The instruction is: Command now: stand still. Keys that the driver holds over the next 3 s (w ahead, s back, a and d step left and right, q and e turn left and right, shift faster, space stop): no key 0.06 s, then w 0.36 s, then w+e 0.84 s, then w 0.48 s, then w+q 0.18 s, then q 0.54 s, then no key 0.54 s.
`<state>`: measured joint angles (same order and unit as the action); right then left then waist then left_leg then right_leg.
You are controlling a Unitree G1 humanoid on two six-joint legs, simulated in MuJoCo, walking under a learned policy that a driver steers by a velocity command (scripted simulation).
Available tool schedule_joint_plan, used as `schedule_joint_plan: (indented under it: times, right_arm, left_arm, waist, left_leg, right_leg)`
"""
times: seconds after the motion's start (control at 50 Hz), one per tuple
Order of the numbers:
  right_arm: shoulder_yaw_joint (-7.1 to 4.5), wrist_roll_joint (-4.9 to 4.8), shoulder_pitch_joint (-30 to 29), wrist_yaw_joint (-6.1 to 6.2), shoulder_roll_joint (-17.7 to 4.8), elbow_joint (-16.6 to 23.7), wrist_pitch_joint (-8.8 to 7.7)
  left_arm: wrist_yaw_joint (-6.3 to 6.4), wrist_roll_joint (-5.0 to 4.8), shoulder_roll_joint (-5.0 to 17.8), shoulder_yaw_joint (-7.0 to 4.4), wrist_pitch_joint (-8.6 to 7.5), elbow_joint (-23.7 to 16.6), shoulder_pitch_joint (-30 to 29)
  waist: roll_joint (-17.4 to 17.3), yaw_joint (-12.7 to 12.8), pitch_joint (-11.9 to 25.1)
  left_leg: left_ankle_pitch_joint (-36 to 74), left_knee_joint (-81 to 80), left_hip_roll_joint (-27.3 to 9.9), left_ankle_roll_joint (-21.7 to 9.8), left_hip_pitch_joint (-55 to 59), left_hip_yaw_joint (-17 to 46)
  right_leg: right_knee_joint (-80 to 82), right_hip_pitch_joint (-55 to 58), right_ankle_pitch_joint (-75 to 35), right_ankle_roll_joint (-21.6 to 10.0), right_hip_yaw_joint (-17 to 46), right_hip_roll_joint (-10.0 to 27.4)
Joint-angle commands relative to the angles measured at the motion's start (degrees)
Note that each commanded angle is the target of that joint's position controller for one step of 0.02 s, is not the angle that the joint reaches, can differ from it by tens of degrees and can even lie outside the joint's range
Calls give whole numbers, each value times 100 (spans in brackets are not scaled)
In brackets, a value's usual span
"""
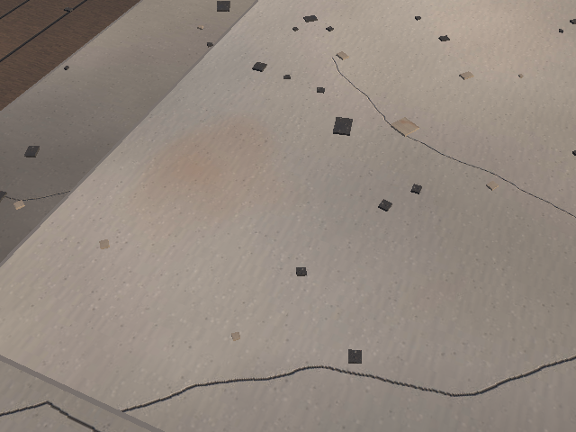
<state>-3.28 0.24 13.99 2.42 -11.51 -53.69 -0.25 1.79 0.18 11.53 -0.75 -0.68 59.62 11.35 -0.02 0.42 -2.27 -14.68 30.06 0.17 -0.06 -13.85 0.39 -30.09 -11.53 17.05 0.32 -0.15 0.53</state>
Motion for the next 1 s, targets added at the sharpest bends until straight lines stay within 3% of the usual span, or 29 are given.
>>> schedule_joint_plan:
  times: [0.02,0.06,0.08,0.14,0.18,0.22,0.24,0.28,0.3,0.32,0.34,0.36,0.38,0.4,0.42,0.48,0.58,0.66,0.72,0.76,0.78,0.8,0.82,0.84,0.86,0.88,0.9,0.94,1.0]
  right_arm:
    - [-96,-8,105,32,-510,81,-59]
    - [-88,-11,131,39,-493,-18,-58]
    - [-83,-17,253,42,-457,-122,-49]
    - [-131,-111,255,58,-570,-149,-94]
    - [-89,-155,77,7,-387,-87,-284]
    - [-43,-177,-107,-98,-164,-22,-450]
    - [-44,-185,-119,-146,-190,-23,-498]
    - [-40,-236,342,-187,-126,-195,-552]
    - [-83,-231,822,-177,-202,-413,-560]
    - [-179,-192,1410,-156,-483,-629,-559]
    - [-361,-195,2232,-170,-1142,-833,-579]
    - [-303,-86,2415,-251,-1118,-823,-654]
    - [-164,-27,1948,-257,-723,-700,-712]
    - [-101,-35,1595,-278,-573,-565,-732]
    - [-76,-65,1363,-302,-598,-493,-714]
    - [53,0,1402,-261,-317,-542,-574]
    - [25,63,1377,-105,-726,-506,-578]
    - [-8,-42,1512,-90,-823,-584,-610]
    - [-64,-27,1312,-69,-1031,-494,-534]
    - [-99,19,1082,-31,-1185,-345,-406]
    - [-79,38,998,-28,-1211,-202,-421]
    - [174,119,1563,-174,-383,54,-574]
    - [172,-68,1224,-274,-501,114,-874]
    - [41,-281,561,-295,-935,387,-1010]
    - [27,-273,245,-239,-1041,524,-1063]
    - [-33,-165,155,-159,-1054,513,-1035]
    - [-82,-93,303,-118,-1049,535,-940]
    - [-101,-11,390,-95,-897,650,-768]
    - [-91,114,-274,-44,-824,986,-653]
  left_arm:
    - [25,-5,580,-106,-35,-106,132]
    - [29,-7,556,-103,-30,-61,169]
    - [34,-17,533,-104,-18,22,307]
    - [65,-126,739,-190,-36,-27,405]
    - [42,-187,856,-241,-186,-17,676]
    - [2,-197,1116,-348,-285,44,910]
    - [-13,-201,1112,-357,-310,-8,812]
    - [-58,-238,1060,-335,-329,-205,322]
    - [-81,-266,978,-313,-321,-329,14]
    - [-95,-240,764,-257,-350,-445,-215]
    - [-92,-226,447,-191,-443,-653,-338]
    - [-82,-228,587,-220,-555,-776,-471]
    - [-132,-289,710,-258,-613,-731,-318]
    - [-190,-316,655,-243,-634,-638,-143]
    - [-213,-268,659,-263,-650,-627,-175]
    - [-316,-218,492,-288,-536,-604,-264]
    - [-373,-179,185,-128,-396,-1146,-1429]
    - [-485,-195,336,-114,-373,-1454,-1891]
    - [-581,-179,573,-229,-406,-1569,-1682]
    - [-590,-207,1021,-493,-367,-1263,-288]
    - [-511,-207,1380,-679,-306,-1077,622]
    - [-436,-138,1917,-769,-277,-1082,1083]
    - [-393,-99,1623,-669,-281,-1058,1169]
    - [-382,-82,1312,-590,-344,-1068,850]
    - [-395,-109,1102,-519,-411,-1213,312]
    - [-429,-81,952,-464,-458,-1343,-128]
    - [-428,-28,861,-423,-482,-1437,-366]
    - [-391,-74,882,-414,-478,-1476,-380]
    - [-250,-83,1127,-468,-481,-1453,17]
  waist:
    - [-20,14,41]
    - [-11,12,23]
    - [13,9,149]
    - [174,37,-457]
    - [419,153,-640]
    - [1015,177,-540]
    - [1018,116,-590]
    - [948,-270,-623]
    - [757,-514,-581]
    - [163,-708,-413]
    - [-1516,-870,-132]
    - [-1641,-877,-122]
    - [-856,-545,-303]
    - [-570,-370,-268]
    - [-319,-275,-284]
    - [-497,-221,-231]
    - [-426,-389,-569]
    - [-426,-391,-716]
    - [-626,-57,-268]
    - [-809,686,615]
    - [-550,1107,1066]
    - [1084,587,1943]
    - [950,719,2577]
    - [788,716,1596]
    - [189,444,1014]
    - [-257,143,662]
    - [-204,-116,558]
    - [10,-302,379]
    - [154,-176,138]
  left_leg:
    - [753,-455,-151,-129,284,169]
    - [739,-470,-151,-127,280,161]
    - [63,-456,-69,-149,319,73]
    - [-2443,-285,21,-385,-510,73]
    - [-2038,92,-18,-412,-1009,64]
    - [-979,960,93,-367,-1281,-297]
    - [-867,1118,-24,-456,-1168,-196]
    - [-1003,305,-14,-658,-262,-275]
    - [-716,-305,51,-673,660,-262]
    - [-556,-681,-330,-730,1456,429]
    - [-1181,-1622,-1416,-1289,2375,2437]
    - [-854,-2027,-2193,-1754,2553,3933]
    - [-507,-1864,-2188,-1681,2500,3534]
    - [-214,-1860,-1946,-1491,2422,2871]
    - [124,-1956,-1795,-1322,2341,2371]
    - [1589,-2083,-1340,-929,1988,956]
    - [1740,-2518,-1131,-849,1016,-71]
    - [2098,-2530,-1390,-796,1363,-487]
    - [4990,-1497,-1518,-615,2019,-818]
    - [6369,488,-1391,-415,1835,-1018]
    - [5308,2055,-1200,-218,543,-987]
    - [179,4685,-66,158,-2047,-736]
    - [-1518,5698,298,-6,-2752,560]
    - [-1104,5645,-73,-196,-3317,713]
    - [-552,5146,-366,-270,-3113,641]
    - [-324,4683,-546,-236,-2728,569]
    - [-200,4351,-724,-199,-2252,612]
    - [-178,3793,-825,-51,-1932,529]
    - [586,2684,-738,234,-2062,307]
  right_leg:
    - [668,-388,-463,-153,153,143]
    - [678,-379,-472,-152,142,129]
    - [701,-336,171,-191,91,68]
    - [823,-795,2615,-570,440,215]
    - [1136,-557,2857,-865,1177,699]
    - [1773,-150,2946,-1297,2344,1502]
    - [1936,-328,2788,-1418,2615,1709]
    - [1758,-882,2375,-1212,2123,1480]
    - [1391,-1353,1917,-962,1576,1088]
    - [307,-1864,993,-648,869,613]
    - [-1772,-2888,480,-227,-271,-176]
    - [-3107,-3690,1314,-253,129,-266]
    - [-3848,-4057,1055,-407,466,82]
    - [-4010,-4109,542,-530,476,279]
    - [-3842,-4135,88,-578,404,442]
    - [-3258,-3669,-635,-454,173,596]
    - [-1372,-2998,-1792,-290,-133,315]
    - [-616,-2650,-1976,-532,-278,221]
    - [-555,-2013,-1372,-861,-637,-162]
    - [-442,-286,-1156,-1123,-814,-597]
    - [-312,1400,-1076,-1358,-29,-262]
    - [83,3619,108,-2468,3279,1481]
    - [1356,3837,753,-2663,5134,1945]
    - [1526,3191,483,-2244,4258,1697]
    - [1593,2122,-173,-2011,3384,1450]
    - [1684,1149,-786,-1867,2794,1192]
    - [1790,492,-1133,-1794,2352,977]
    - [1950,-224,-1379,-1800,1999,776]
    - [2057,-768,-1649,-1760,1597,568]
